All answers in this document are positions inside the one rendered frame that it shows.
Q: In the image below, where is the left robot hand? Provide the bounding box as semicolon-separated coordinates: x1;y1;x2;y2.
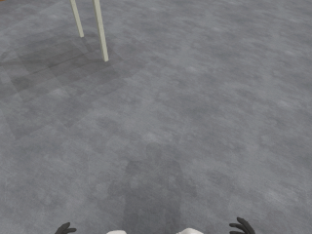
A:
55;222;77;234

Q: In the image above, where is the right robot hand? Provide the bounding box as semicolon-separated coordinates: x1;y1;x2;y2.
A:
229;216;255;234

